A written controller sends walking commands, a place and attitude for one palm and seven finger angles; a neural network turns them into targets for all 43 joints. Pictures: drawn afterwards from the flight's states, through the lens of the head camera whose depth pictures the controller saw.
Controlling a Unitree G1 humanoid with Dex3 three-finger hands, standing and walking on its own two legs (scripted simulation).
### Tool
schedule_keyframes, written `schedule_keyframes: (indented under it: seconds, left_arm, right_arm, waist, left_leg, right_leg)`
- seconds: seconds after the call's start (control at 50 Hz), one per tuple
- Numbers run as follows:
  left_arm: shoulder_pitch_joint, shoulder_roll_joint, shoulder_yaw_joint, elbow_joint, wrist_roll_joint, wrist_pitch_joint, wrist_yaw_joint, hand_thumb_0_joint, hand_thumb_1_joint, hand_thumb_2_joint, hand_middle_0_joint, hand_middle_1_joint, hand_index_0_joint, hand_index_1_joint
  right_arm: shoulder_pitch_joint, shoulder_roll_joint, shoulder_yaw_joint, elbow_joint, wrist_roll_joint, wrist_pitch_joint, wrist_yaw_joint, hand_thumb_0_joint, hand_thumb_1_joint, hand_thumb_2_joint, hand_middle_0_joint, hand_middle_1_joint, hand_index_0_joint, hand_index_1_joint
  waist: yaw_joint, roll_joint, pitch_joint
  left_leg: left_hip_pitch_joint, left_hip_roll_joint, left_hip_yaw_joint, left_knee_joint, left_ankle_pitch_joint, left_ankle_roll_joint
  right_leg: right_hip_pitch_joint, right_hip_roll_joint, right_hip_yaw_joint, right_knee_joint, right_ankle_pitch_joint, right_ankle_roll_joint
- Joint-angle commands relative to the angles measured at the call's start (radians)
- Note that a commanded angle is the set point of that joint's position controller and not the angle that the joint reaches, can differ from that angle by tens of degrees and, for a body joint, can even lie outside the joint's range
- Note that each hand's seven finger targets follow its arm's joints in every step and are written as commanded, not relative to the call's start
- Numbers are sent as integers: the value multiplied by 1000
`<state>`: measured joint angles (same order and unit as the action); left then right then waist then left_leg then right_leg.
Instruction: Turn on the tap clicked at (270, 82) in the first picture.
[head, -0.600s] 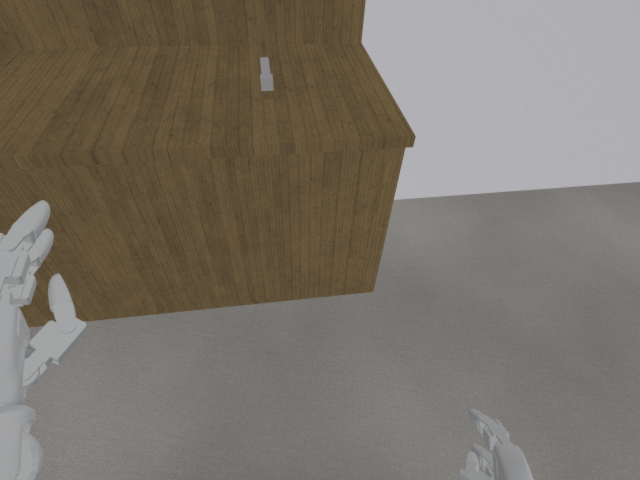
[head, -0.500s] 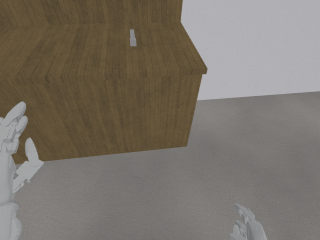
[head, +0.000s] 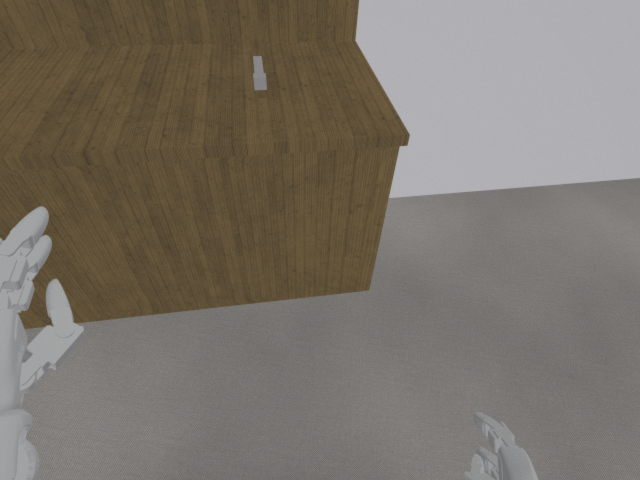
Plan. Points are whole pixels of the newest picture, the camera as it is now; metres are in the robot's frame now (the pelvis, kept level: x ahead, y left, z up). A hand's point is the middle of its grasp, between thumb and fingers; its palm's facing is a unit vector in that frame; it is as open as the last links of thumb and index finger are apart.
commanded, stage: turn to face it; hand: left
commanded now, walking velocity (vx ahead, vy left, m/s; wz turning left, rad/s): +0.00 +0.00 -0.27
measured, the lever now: (260, 81) +0.88 +0.20 +0.08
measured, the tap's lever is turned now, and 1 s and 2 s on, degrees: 0 0 0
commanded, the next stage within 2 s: take the last steps up to it in 0.26 s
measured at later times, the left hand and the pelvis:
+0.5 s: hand (109, 317) +0.22 +0.22 +0.16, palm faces +0.36 -0.86 -0.37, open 7.4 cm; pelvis -0.01 +0.00 -0.01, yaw -5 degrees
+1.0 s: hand (168, 230) +0.33 +0.20 +0.17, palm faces +0.33 -0.88 -0.35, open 7.4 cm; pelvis +0.08 -0.02 -0.01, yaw -8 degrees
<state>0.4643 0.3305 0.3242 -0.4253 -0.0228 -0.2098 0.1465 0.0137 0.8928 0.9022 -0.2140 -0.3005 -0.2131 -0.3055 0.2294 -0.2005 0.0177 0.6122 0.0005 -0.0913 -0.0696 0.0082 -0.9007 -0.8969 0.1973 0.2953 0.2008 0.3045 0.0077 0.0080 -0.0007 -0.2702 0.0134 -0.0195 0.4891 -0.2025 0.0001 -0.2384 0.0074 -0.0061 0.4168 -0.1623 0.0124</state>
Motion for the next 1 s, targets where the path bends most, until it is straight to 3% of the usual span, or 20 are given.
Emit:
schedule_keyframes:
  seconds: [0.0, 0.32, 0.4, 0.48, 0.54, 0.56, 0.58, 0.6, 0.62, 0.64, 0.68, 0.72, 0.74, 0.82, 0.84, 0.86, 0.88, 0.9, 0.92, 0.98]
  left_arm:
    - [-103, 160, 94, -218, -1, -62, 14, 0, 900, 900, -200, -300, -200, -300]
    - [-106, 161, 113, -220, -1, -65, 16, 0, 900, 900, -200, -300, -200, -300]
    - [-104, 170, 119, -259, -4, -67, 19, 0, 900, 900, -200, -300, -200, -300]
    - [-91, 152, 115, -239, 3, -57, 26, 0, 900, 900, -200, -300, -200, -300]
    - [-65, 149, 112, -197, 9, -55, 29, 0, 900, 900, -200, -300, -200, -300]
    - [-72, 151, 108, -184, 12, -51, 28, 0, 900, 900, -200, -300, -200, -300]
    - [-85, 156, 105, -174, 16, -48, 26, 0, 900, 900, -200, -300, -200, -300]
    - [-100, 163, 97, -161, 19, -43, 24, 0, 900, 900, -200, -300, -200, -300]
    - [-117, 178, 103, -151, 20, -41, 28, 0, 900, 900, -200, -300, -200, -300]
    - [-156, 186, 96, -167, 21, -49, 29, 0, 900, 900, -200, -300, -200, -300]
    - [-183, 191, 95, -183, 26, -62, 28, 0, 900, 900, -200, -300, -200, -300]
    - [-147, 217, 126, -190, 27, -78, 30, 0, 900, 900, -200, -300, -200, -300]
    - [-141, 222, 139, -207, 25, -83, 31, 0, 900, 900, -200, -300, -200, -300]
    - [-112, 193, 129, -269, 5, -87, 36, 0, 900, 900, -200, -300, -200, -300]
    - [-119, 182, 121, -296, -2, -92, 36, 0, 900, 900, -200, -300, -200, -300]
    - [-110, 171, 119, -327, -7, -97, 38, 0, 900, 900, -200, -300, -200, -300]
    - [-102, 159, 93, -341, -2, -105, 39, 0, 900, 900, -200, -300, -200, -300]
    - [-107, 202, 124, -317, 8, -107, 37, 0, 900, 900, -200, -300, -200, -300]
    - [-111, 217, 137, -301, 7, -100, 31, 0, 900, 900, -200, -300, -200, -300]
    - [-146, 167, 86, -307, 19, -82, 18, 0, 900, 900, -200, -300, -200, -300]
  right_arm:
    - [-104, -119, -43, -163, -3, -56, -13, 0, -900, -900, 200, 300, 200, 300]
    - [-104, -115, -54, -179, 0, -54, -5, 0, -900, -900, 200, 300, 200, 300]
    - [-103, -122, -57, -179, -1, -55, -11, 0, -900, -900, 200, 300, 200, 300]
    - [-106, -127, -54, -174, 0, -52, -25, 0, -900, -900, 200, 300, 200, 300]
    - [-84, -125, -55, -153, -8, -49, -26, 0, -900, -900, 200, 300, 200, 300]
    - [-84, -126, -56, -150, -7, -46, -24, 0, -900, -900, 200, 300, 200, 300]
    - [-82, -121, -58, -149, -9, -43, -23, 0, -900, -900, 200, 300, 200, 300]
    - [-93, -113, -57, -150, -14, -38, -22, 0, -900, -900, 200, 300, 200, 300]
    - [-99, -106, -55, -144, -8, -40, -17, 0, -900, -900, 200, 300, 200, 300]
    - [-115, -112, -54, -145, -9, -44, -13, 0, -900, -900, 200, 300, 200, 300]
    - [-110, -113, -43, -128, -11, -39, -7, 0, -900, -900, 200, 300, 200, 300]
    - [-104, -95, -27, -116, -15, -26, -10, 0, -900, -900, 200, 300, 200, 300]
    - [-116, -87, -25, -122, -16, -25, -11, 0, -900, -900, 200, 300, 200, 300]
    - [-94, -86, -33, -144, -20, -32, -23, 0, -900, -900, 200, 300, 200, 300]
    - [-73, -103, -42, -150, -17, -36, -28, 0, -900, -900, 200, 300, 200, 300]
    - [-80, -138, -56, -161, -14, -36, -28, 0, -900, -900, 200, 300, 200, 300]
    - [-72, -122, -53, -171, -5, -39, -22, 0, -900, -900, 200, 300, 200, 300]
    - [-81, -108, -49, -157, -7, -45, -15, 0, -900, -900, 200, 300, 200, 300]
    - [-88, -98, -38, -140, -23, -51, -17, 0, -900, -900, 200, 300, 200, 300]
    - [-67, -107, -50, -114, -6, -62, -2, 0, -900, -900, 200, 300, 200, 300]
  waist:
    - [-4, 45, -88]
    - [-1, 23, -67]
    - [-8, 58, -106]
    - [-15, 196, -59]
    - [-17, 127, -56]
    - [-16, 84, -57]
    - [-19, -11, -47]
    - [-14, -167, -6]
    - [-7, -273, 4]
    - [-5, -233, 21]
    - [-16, -132, 22]
    - [-15, -127, -17]
    - [-9, -145, -50]
    - [-18, -24, -117]
    - [-28, 55, -136]
    - [-28, 265, -142]
    - [-28, 342, -126]
    - [-25, 233, -98]
    - [-31, 242, -64]
    - [-23, 167, -14]
  left_leg:
    - [-54, 55, -20, -117, -22, -3]
    - [-66, 78, 10, -60, -214, 6]
    - [-52, 109, -29, -102, -343, 28]
    - [-116, 241, -186, -234, -582, 100]
    - [-119, 239, -136, -138, -435, 105]
    - [-136, 197, -69, -61, -407, 82]
    - [-171, 126, 17, 73, -405, 52]
    - [-276, 45, 89, 243, -386, 21]
    - [-334, 2, 106, 422, -329, 4]
    - [-375, 20, 49, 551, -333, -2]
    - [-374, 55, 10, 564, -304, -7]
    - [-262, 64, 54, 437, -236, -6]
    - [-201, 62, 72, 335, -223, -2]
    - [124, 15, 161, -21, -79, 0]
    - [226, 66, 93, -90, -68, 17]
    - [355, 241, -161, -162, -90, 81]
    - [420, 417, -377, -198, 27, 172]
    - [352, 436, -392, -231, -9, 206]
    - [297, 444, -388, -232, -8, 216]
    - [276, 368, -142, -182, 164, 182]
  right_leg:
    - [69, -22, 57, -45, -19, -11]
    - [-81, -36, 159, -20, -161, -31]
    - [-79, -14, 122, 50, -263, -36]
    - [-104, 47, -1, 259, -291, -22]
    - [-29, 25, -31, 164, -226, -31]
    - [-5, 4, 9, 104, -230, -48]
    - [-18, -59, 128, 27, -316, -89]
    - [-19, -165, 353, -77, -456, -151]
    - [0, -279, 555, -189, -526, -215]
    - [8, -331, 621, -230, -527, -260]
    - [7, -322, 558, -202, -431, -276]
    - [-3, -248, 347, -152, -201, -234]
    - [7, -226, 296, -124, -131, -224]
    - [-41, -118, 167, 18, -155, -147]
    - [-90, -74, 128, 152, -135, -111]
    - [-276, 5, 55, 347, -211, -60]
    - [-429, 19, -21, 546, -415, -27]
    - [-453, 9, 15, 679, -393, -31]
    - [-482, -37, 29, 727, -360, -24]
    - [-497, -75, -20, 672, -247, -6]
